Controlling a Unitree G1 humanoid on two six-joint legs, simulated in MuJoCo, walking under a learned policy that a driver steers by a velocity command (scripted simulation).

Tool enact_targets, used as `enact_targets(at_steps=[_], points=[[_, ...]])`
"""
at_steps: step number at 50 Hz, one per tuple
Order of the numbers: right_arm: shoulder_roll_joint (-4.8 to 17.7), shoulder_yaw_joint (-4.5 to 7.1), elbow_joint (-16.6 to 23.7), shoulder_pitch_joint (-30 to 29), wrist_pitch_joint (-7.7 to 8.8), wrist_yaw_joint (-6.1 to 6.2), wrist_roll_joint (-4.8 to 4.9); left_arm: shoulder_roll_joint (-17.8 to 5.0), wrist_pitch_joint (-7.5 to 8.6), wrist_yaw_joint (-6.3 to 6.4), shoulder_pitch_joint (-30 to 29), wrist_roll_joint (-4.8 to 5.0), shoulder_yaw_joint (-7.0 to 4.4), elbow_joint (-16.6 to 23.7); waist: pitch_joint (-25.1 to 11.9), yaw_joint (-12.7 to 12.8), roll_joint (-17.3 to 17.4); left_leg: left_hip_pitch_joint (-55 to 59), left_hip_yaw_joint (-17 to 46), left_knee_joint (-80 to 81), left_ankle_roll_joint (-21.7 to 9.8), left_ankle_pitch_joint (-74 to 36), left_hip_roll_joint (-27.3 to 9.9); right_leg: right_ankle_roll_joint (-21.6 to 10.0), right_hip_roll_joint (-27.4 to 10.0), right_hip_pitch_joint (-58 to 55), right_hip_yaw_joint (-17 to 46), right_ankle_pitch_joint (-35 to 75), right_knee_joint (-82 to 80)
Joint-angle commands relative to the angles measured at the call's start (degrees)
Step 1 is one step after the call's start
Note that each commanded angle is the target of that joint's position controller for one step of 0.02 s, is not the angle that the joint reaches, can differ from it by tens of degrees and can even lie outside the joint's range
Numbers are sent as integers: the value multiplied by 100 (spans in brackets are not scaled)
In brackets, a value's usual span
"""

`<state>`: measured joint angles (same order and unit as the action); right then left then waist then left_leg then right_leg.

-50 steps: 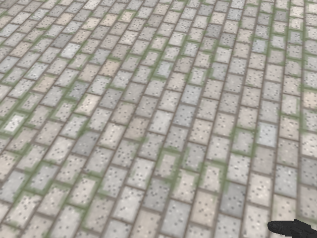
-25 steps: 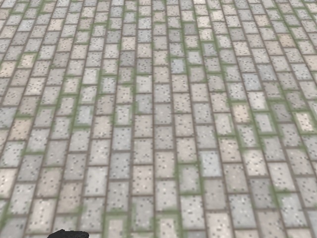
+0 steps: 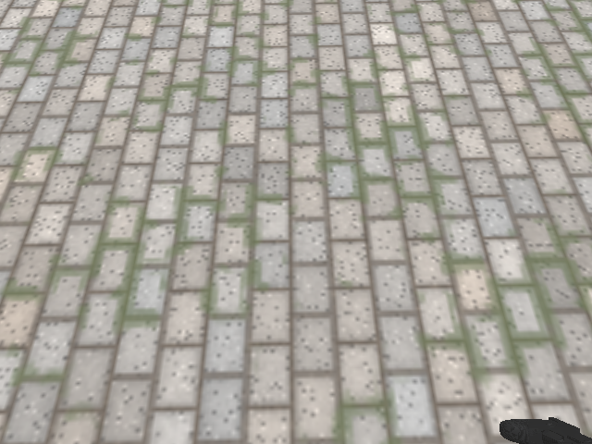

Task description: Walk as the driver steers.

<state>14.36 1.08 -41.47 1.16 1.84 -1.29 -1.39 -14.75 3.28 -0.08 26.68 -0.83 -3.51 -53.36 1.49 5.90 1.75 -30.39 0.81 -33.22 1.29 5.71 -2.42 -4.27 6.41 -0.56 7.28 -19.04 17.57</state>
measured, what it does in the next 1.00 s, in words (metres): walks ahead, turning right: left foot, then right foot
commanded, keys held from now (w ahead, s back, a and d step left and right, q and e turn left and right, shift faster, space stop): w+e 0.08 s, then e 0.92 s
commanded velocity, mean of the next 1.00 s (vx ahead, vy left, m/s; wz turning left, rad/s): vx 0.16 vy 0.00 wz -0.58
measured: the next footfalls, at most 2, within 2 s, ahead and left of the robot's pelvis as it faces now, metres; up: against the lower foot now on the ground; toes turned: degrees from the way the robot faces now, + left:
left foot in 0.04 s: +0.18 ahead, +0.12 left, +0.00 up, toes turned -2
right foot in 0.50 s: +0.29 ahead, -0.11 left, +0.00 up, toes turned -19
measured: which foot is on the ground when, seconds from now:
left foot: up 0.00-0.02, down 0.04-0.50, up 0.52-0.98, down 1.00-1.00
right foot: down 0.00-0.06, up 0.08-0.48, down 0.50-1.00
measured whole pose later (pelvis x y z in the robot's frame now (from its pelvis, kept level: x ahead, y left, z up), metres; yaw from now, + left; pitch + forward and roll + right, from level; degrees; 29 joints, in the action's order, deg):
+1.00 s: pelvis +0.22 +0.01 +0.00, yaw -35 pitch +1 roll +0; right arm 15.6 2.4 -41.5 10.2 -2.2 2.4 -0.3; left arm -16.4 -3.2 -1.0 13.2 -0.8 -5.2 -44.4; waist 2.0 2.0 -1.3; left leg -15.5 3.3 -31.3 -1.2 21.2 2.9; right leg -3.1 10.1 20.7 12.2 -4.3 25.2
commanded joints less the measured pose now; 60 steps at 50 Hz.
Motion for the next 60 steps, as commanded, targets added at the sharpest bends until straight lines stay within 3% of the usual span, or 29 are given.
enact_targets(at_steps=[1,2,3,4,5,6,8,10,13,18,22,24,25,26,27,29,31,34,38,44,47,49,50,51,52,53,54,56,60], points=[[763,248,119,806,182,107,6,-1118,64,33,-392,-4,-259,388,-206,-814,-454,1787,-151,578,-220,319,296,-472,-1282,817,1022,3268,843],[1057,350,-69,1602,274,185,-83,-947,98,-3,-421,36,-221,432,-721,-1145,-36,2985,278,802,-415,534,-166,-328,-834,1307,698,2921,2110],[1584,457,-44,2389,290,270,-228,-425,124,-7,-248,166,-97,660,-1637,-1330,828,4394,2056,1139,-725,1858,-1749,-136,-268,2377,67,956,3883],[1749,515,-75,2127,184,258,-158,-464,92,-2,74,128,-105,781,-1749,-938,1826,4489,4176,1956,-1165,2239,-2403,-98,119,3546,-227,-1223,4794],[1176,395,74,1585,140,238,-102,-740,-26,42,18,2,-153,562,-823,-715,727,3666,3531,1910,-1182,2108,-2261,-106,-378,3757,-84,-864,5255],[757,289,116,1270,157,220,-40,-701,-74,-2,-297,-32,-164,528,-273,-674,89,3005,2534,1836,-1137,935,-1965,-43,-544,3614,-153,-488,5176],[509,196,23,1186,219,225,-14,-541,-196,-51,-488,-90,-174,574,-52,-504,285,2440,1096,1754,-983,-1667,-1541,124,-773,3259,-297,-303,4818],[558,204,-83,1350,300,198,21,-451,-326,-112,-485,-105,-169,600,-246,-437,485,2370,418,1573,-999,-3392,-1401,230,-677,3075,-449,-177,4874],[671,246,-161,1363,291,213,67,-343,-403,-213,-990,-71,-119,858,-261,-429,558,2466,-165,1637,-1065,-3781,-1379,340,-688,3392,-573,307,4363],[779,293,-221,1279,174,246,80,-184,-409,-356,-1700,-71,29,1186,-249,-556,626,2152,-1002,1509,-917,-3201,-1163,282,-696,2559,-1026,1348,2553],[1006,399,-283,1444,54,256,119,-415,-429,-346,-1881,-132,-36,1372,-257,-642,595,2480,-987,849,-805,-2943,-1414,54,-609,2238,-1134,782,1854],[1035,421,-304,1481,-54,270,136,-511,-334,-266,-1377,-207,-107,1260,-562,-400,203,2396,-1172,-482,-601,-2642,-1257,-168,-393,1477,-1134,1031,1098],[996,413,-261,1809,-89,249,93,-954,-253,-165,-904,-254,-231,1190,-974,-221,-675,1706,-1319,-1841,-267,-1300,-930,-446,-1027,507,-188,2671,683],[464,275,73,2191,-171,192,69,-1700,-296,-81,-973,-131,-401,1351,-1391,-579,-1891,-63,-1331,-3623,90,3418,104,-1478,-2801,-641,2111,5390,864],[701,303,38,1800,-303,241,-38,-1536,-375,-58,-497,164,-428,1332,-1906,-70,-971,-194,-200,-4043,101,3472,161,-1846,-2832,-575,2323,4796,626],[684,297,116,1247,-345,272,62,-1041,-480,16,-1216,101,-283,1326,-668,-353,-592,-437,38,-3696,61,2492,-108,-1474,-2201,501,1517,3209,184],[762,325,67,1328,-393,282,-58,-723,-506,66,-1692,81,-189,1398,-391,-641,-721,-57,68,-3154,56,1955,-160,-1063,-1641,1112,1101,2672,20],[629,309,23,1480,-497,252,-25,-865,-446,-2,-1635,22,-231,1381,-658,-700,-536,281,59,-2864,81,1815,27,-992,-1477,1284,1074,2600,0],[603,304,164,1123,-546,271,-11,-988,-489,-28,-1482,-12,-298,1337,-533,-540,-728,183,151,-2200,118,1727,110,-948,-1379,1373,1509,926,-257],[607,291,294,865,-458,314,64,-1047,-544,-65,-1363,-62,-358,1284,-460,-416,-801,533,236,-1329,-2,1820,367,-854,-1318,1410,2102,314,-257],[616,275,273,1118,-387,350,131,-1040,-570,-93,-1456,-53,-373,1263,-494,-509,-911,1175,221,-524,-174,1918,582,-698,-1232,1533,2356,633,-199],[610,274,150,1589,-330,413,135,-1003,-591,-83,-1620,30,-369,1248,-459,-781,-885,2052,146,782,-333,1422,675,-369,-990,1912,2329,439,-80],[820,324,118,1732,-290,472,83,-858,-578,-47,-1619,94,-330,1270,-412,-827,-572,2572,489,1585,-442,1333,238,-29,-642,2358,2066,-216,209],[1442,451,271,1580,-286,504,-12,-541,-561,-17,-1495,187,-264,1380,-464,-706,646,2906,2067,2195,-911,2182,-1240,358,103,3152,1106,-1085,1510],[1628,486,436,925,-301,463,-63,-831,-532,25,-1487,-10,-347,1310,21,-608,999,2004,2823,2514,-1349,1962,-2034,435,547,3565,42,-1076,2892],[1205,383,459,858,-297,436,-51,-1095,-528,2,-1549,-152,-425,1266,80,-508,423,1528,2349,2281,-1447,1247,-1882,476,102,3138,141,-856,3752],[907,290,489,570,-278,412,-18,-1011,-551,-53,-1337,-129,-428,1163,101,-281,288,1376,1698,2090,-1280,613,-1459,466,112,2943,121,-560,4205],[795,253,586,360,-267,401,-3,-910,-649,-166,-995,-89,-395,1000,-21,-208,608,1742,879,1822,-1126,-341,-1016,553,82,3064,-63,-301,4985],[907,309,402,1148,-266,387,7,-763,-706,-232,-1532,-16,-277,1188,-71,-705,563,2871,496,1430,-1272,-1714,-1116,798,-183,3556,-386,-431,4477]])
